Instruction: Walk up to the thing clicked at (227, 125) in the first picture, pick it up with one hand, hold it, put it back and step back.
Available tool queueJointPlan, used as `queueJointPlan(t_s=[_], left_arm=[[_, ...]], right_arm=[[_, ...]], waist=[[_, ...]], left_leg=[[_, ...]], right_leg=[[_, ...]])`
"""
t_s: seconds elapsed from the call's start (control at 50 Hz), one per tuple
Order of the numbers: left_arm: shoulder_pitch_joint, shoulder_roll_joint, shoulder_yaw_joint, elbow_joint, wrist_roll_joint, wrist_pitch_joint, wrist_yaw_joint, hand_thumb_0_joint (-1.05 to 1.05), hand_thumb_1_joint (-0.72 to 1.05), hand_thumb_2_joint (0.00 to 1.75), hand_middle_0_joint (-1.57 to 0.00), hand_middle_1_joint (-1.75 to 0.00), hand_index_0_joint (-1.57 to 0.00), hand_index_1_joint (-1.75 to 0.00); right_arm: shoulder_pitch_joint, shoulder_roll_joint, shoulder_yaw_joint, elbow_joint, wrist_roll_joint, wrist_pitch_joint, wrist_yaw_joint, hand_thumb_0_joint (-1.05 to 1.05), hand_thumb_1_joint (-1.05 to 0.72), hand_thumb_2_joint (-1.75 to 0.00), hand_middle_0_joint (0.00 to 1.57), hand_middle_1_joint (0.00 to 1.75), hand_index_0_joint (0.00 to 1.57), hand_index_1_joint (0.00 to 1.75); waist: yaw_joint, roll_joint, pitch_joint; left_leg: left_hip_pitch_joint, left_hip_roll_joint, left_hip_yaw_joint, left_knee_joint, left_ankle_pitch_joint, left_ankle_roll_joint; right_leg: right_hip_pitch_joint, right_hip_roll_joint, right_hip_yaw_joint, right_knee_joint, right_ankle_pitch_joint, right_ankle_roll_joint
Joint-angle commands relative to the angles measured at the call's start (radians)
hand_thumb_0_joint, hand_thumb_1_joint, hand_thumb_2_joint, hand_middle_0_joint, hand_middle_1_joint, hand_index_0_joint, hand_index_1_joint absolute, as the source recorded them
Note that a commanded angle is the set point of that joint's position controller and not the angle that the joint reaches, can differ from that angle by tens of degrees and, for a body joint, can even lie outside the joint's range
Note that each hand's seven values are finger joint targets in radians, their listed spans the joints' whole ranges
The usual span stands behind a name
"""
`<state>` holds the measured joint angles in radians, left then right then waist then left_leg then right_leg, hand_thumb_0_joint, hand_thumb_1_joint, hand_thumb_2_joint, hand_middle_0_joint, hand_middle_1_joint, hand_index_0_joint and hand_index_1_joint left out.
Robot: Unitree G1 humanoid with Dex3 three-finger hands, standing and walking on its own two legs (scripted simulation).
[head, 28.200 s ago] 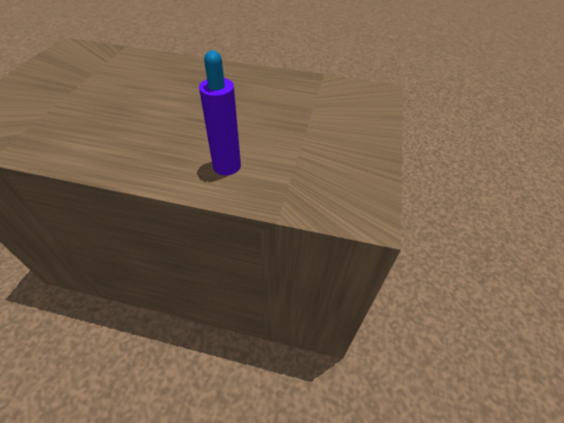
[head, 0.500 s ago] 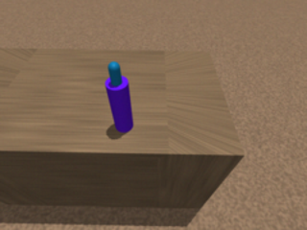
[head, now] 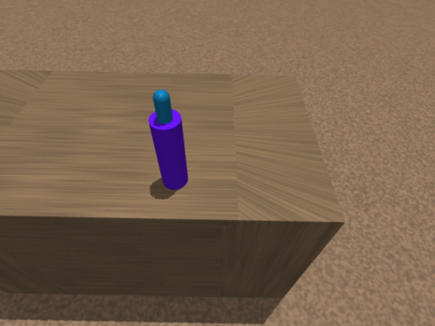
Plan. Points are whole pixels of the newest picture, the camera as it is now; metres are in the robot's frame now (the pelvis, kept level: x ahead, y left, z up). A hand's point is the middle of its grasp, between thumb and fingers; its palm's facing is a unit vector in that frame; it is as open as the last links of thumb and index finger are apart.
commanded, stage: stand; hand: left
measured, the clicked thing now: (169, 143) +0.47 +0.10 +0.05
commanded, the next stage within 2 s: step back in 0.16 s
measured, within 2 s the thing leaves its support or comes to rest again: neither
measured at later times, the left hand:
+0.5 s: hand out of the picture +0.08 +0.31 -0.18, palm faces -0.02 -0.92 -0.39, open 7.4 cm
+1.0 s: hand out of the picture -0.06 +0.27 -0.15, palm faces -0.08 -0.91 -0.40, open 7.4 cm
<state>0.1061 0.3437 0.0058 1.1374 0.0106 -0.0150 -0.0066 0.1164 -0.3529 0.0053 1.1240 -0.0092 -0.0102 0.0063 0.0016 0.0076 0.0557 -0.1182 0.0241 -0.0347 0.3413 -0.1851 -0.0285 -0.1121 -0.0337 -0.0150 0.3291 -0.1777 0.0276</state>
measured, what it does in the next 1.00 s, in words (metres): walks backwards: right foot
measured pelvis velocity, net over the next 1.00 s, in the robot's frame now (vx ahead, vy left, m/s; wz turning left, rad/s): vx -0.16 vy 0.02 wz -0.09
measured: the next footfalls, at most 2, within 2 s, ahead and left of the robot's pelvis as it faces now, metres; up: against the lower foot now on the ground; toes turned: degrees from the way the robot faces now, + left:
right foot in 0.84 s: -0.11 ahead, -0.10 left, +0.00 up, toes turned -1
left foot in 1.22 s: -0.20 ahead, +0.15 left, +0.00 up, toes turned -3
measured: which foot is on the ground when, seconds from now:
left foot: down 0.00-0.88, up 0.90-1.00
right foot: down 0.00-0.46, up 0.48-0.82, down 0.84-1.00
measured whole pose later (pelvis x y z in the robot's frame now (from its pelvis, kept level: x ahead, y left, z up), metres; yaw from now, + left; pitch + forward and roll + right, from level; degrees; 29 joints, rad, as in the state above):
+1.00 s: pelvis -0.16 +0.02 -0.02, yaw -5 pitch -2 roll +2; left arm 0.17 0.34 0.06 0.88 0.03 0.04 0.00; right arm 0.12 -0.39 -0.04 0.90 0.01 0.06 -0.01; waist 0.02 0.01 0.16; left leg -0.47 -0.11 -0.10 1.07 -0.50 0.01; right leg -0.28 0.01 0.07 0.61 -0.30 -0.02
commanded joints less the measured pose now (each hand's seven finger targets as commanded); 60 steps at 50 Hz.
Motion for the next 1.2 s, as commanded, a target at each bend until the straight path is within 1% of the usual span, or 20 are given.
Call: queueJointPlan(t_s=[0.0,0.12,0.16,0.22,0.28,0.34,0.4,0.44,0.48,0.56,0.7,0.82,0.84,0.86,0.88,0.9,0.96,1.06,1.12,1.18], left_arm=[[-0.021,0.217,0.043,-0.055,0.0,-0.015,0.013,0.0,0.9,0.9,-0.2,-0.3,-0.2,-0.3],[-0.023,0.216,0.041,-0.062,-0.001,-0.017,0.013,0.0,0.9,0.9,-0.2,-0.3,-0.2,-0.3],[-0.016,0.275,0.088,-0.099,-0.019,0.0,0.026,0.0,0.9,0.9,-0.2,-0.3,-0.2,-0.3],[-0.015,0.267,0.094,-0.133,-0.018,0.009,0.03,0.0,0.9,0.9,-0.2,-0.3,-0.2,-0.3],[-0.038,0.286,0.104,-0.179,-0.011,0.021,0.028,0.0,0.9,0.9,-0.2,-0.3,-0.2,-0.3],[-0.126,0.322,0.116,-0.245,0.012,0.029,0.03,0.0,0.9,0.9,-0.2,-0.3,-0.2,-0.3],[-0.172,0.29,0.104,-0.287,0.011,0.042,0.031,0.0,0.9,0.9,-0.2,-0.3,-0.2,-0.3],[-0.118,0.193,0.091,-0.294,-0.002,0.057,0.041,0.0,0.9,0.9,-0.2,-0.3,-0.2,-0.3],[-0.034,0.202,0.092,-0.287,0.003,0.069,0.051,0.0,0.9,0.9,-0.2,-0.3,-0.2,-0.3],[0.039,0.235,0.1,-0.258,-0.007,0.068,0.047,0.0,0.9,0.9,-0.2,-0.3,-0.2,-0.3],[0.009,0.214,0.111,-0.328,0.004,0.045,0.031,0.0,0.9,0.9,-0.2,-0.3,-0.2,-0.3],[0.17,0.206,0.123,-0.265,0.018,0.028,0.026,0.0,0.9,0.9,-0.2,-0.3,-0.2,-0.3],[0.157,0.255,0.136,-0.278,0.029,0.025,0.027,0.0,0.9,0.9,-0.2,-0.3,-0.2,-0.3],[0.114,0.326,0.153,-0.305,0.027,0.026,0.024,0.0,0.9,0.9,-0.2,-0.3,-0.2,-0.3],[0.057,0.404,0.162,-0.341,0.033,0.027,0.023,0.0,0.9,0.9,-0.2,-0.3,-0.2,-0.3],[-0.007,0.37,0.16,-0.369,0.033,0.022,0.026,0.0,0.9,0.9,-0.2,-0.3,-0.2,-0.3],[-0.062,0.257,0.138,-0.39,0.017,0.022,0.031,0.0,0.9,0.9,-0.2,-0.3,-0.2,-0.3],[0.064,0.225,0.132,-0.396,0.029,0.031,0.039,0.0,0.9,0.9,-0.2,-0.3,-0.2,-0.3],[0.048,0.242,0.132,-0.413,0.022,0.043,0.043,0.0,0.9,0.9,-0.2,-0.3,-0.2,-0.3],[0.023,0.254,0.121,-0.431,0.001,0.067,0.03,0.0,0.9,0.9,-0.2,-0.3,-0.2,-0.3]], right_arm=[[-0.03,-0.209,-0.045,-0.054,-0.002,-0.018,-0.015,0.0,-0.9,-0.9,0.2,0.3,0.2,0.3],[-0.027,-0.207,-0.045,-0.055,0.001,-0.02,-0.015,0.0,-0.9,-0.9,0.2,0.3,0.2,0.3],[-0.036,-0.253,-0.07,-0.082,0.017,0.009,-0.01,0.0,-0.9,-0.9,0.2,0.3,0.2,0.3],[-0.015,-0.248,-0.081,-0.102,0.023,0.021,-0.008,0.0,-0.9,-0.9,0.2,0.3,0.2,0.3],[0.001,-0.24,-0.09,-0.127,0.021,0.036,-0.006,0.0,-0.9,-0.9,0.2,0.3,0.2,0.3],[0.086,-0.21,-0.094,-0.14,0.009,0.058,0.003,0.0,-0.9,-0.9,0.2,0.3,0.2,0.3],[0.142,-0.235,-0.112,-0.153,0.01,0.047,0.01,0.0,-0.9,-0.9,0.2,0.3,0.2,0.3],[0.081,-0.355,-0.135,-0.184,-0.006,0.03,0.001,0.0,-0.9,-0.9,0.2,0.3,0.2,0.3],[0.05,-0.365,-0.134,-0.21,-0.024,0.019,-0.012,0.0,-0.9,-0.9,0.2,0.3,0.2,0.3],[-0.048,-0.286,-0.125,-0.266,-0.03,0.014,-0.034,0.0,-0.9,-0.9,0.2,0.3,0.2,0.3],[0.073,-0.265,-0.127,-0.286,-0.013,0.018,-0.042,0.0,-0.9,-0.9,0.2,0.3,0.2,0.3],[-0.008,-0.275,-0.119,-0.319,0.003,0.043,-0.029,0.0,-0.9,-0.9,0.2,0.3,0.2,0.3],[-0.015,-0.246,-0.11,-0.328,0.012,0.044,-0.027,0.0,-0.9,-0.9,0.2,0.3,0.2,0.3],[-0.03,-0.206,-0.098,-0.342,0.016,0.043,-0.024,0.0,-0.9,-0.9,0.2,0.3,0.2,0.3],[-0.05,-0.225,-0.114,-0.333,0.011,0.05,-0.038,0.0,-0.9,-0.9,0.2,0.3,0.2,0.3],[-0.006,-0.254,-0.125,-0.314,0.01,0.053,-0.039,0.0,-0.9,-0.9,0.2,0.3,0.2,0.3],[0.07,-0.22,-0.102,-0.272,0.022,0.045,-0.035,0.0,-0.9,-0.9,0.2,0.3,0.2,0.3],[0.049,-0.203,-0.083,-0.306,0.015,0.025,-0.04,0.0,-0.9,-0.9,0.2,0.3,0.2,0.3],[0.088,-0.195,-0.087,-0.313,0.003,0.016,-0.04,0.0,-0.9,-0.9,0.2,0.3,0.2,0.3],[0.158,-0.212,-0.109,-0.282,-0.017,0.008,-0.039,0.0,-0.9,-0.9,0.2,0.3,0.2,0.3]], waist=[[0.003,0.001,-0.074],[0.0,-0.006,-0.089],[-0.003,-0.01,-0.006],[-0.015,-0.026,-0.078],[-0.015,-0.082,-0.127],[-0.037,-0.234,-0.128],[-0.073,-0.166,-0.129],[-0.044,0.189,-0.086],[-0.009,0.124,-0.077],[0.036,0.138,-0.114],[-0.04,0.114,-0.13],[0.022,0.115,-0.164],[0.018,0.014,-0.144],[0.019,-0.186,-0.079],[0.061,-0.31,-0.031],[0.021,-0.261,0.024],[-0.038,-0.147,0.001],[0.054,-0.149,-0.105],[0.04,-0.216,-0.155],[-0.002,-0.187,-0.171]], left_leg=[[-0.006,0.1,-0.068,-0.058,0.111,0.044],[0.008,0.102,-0.063,-0.047,0.155,0.044],[-0.073,0.08,-0.061,0.087,0.336,0.077],[-0.073,0.061,-0.048,0.174,0.317,0.097],[-0.077,-0.001,-0.013,0.31,0.144,0.081],[-0.089,-0.065,0.014,0.518,-0.283,0.071],[-0.056,0.015,-0.051,0.346,-0.008,0.111],[-0.063,0.267,-0.441,-0.003,0.414,0.19],[-0.074,0.316,-0.423,0.045,0.547,0.244],[-0.011,0.224,-0.237,0.109,0.438,0.247],[0.147,0.246,-0.214,0.162,0.442,0.285],[-0.086,0.168,-0.122,0.27,0.219,0.179],[-0.224,0.112,-0.097,0.313,0.06,0.126],[-0.382,-0.057,-0.023,0.45,-0.209,0.057],[-0.319,-0.121,-0.049,0.722,-0.459,0.031],[-0.271,-0.086,-0.134,0.842,-0.442,0.026],[-0.353,-0.157,-0.142,0.86,-0.311,0.027],[-0.405,-0.116,-0.072,0.607,-0.332,0.0],[-0.302,-0.033,-0.03,0.328,-0.306,0.019],[-0.1,-0.036,0.007,0.018,0.045,0.04]], right_leg=[[0.03,-0.1,0.072,-0.047,0.096,-0.044],[0.037,-0.103,0.072,-0.039,0.141,-0.041],[-0.033,-0.086,0.063,0.078,0.316,-0.061],[-0.038,-0.099,0.081,0.116,0.316,-0.106],[-0.095,-0.186,0.163,0.085,0.274,-0.175],[-0.198,-0.321,0.253,0.069,0.273,-0.274],[-0.26,-0.199,0.133,0.266,0.153,-0.175],[-0.375,0.15,0.09,0.6,-0.399,-0.065],[-0.394,0.14,0.201,0.78,-0.477,-0.063],[-0.408,0.124,0.214,0.881,-0.317,-0.054],[-0.387,0.084,0.148,0.601,-0.33,-0.001],[-0.034,0.06,0.038,0.092,-0.006,-0.053],[0.007,-0.033,0.189,0.082,0.026,-0.094],[-0.031,-0.195,0.431,0.028,0.029,-0.194],[-0.253,-0.376,0.615,-0.036,0.081,-0.356],[-0.346,-0.382,0.601,-0.047,0.095,-0.352],[-0.19,-0.184,0.264,0.066,0.297,-0.231],[0.11,-0.161,0.23,0.162,0.398,-0.234],[0.139,-0.2,0.238,0.231,0.457,-0.228],[-0.01,-0.145,0.198,0.341,0.349,-0.16]])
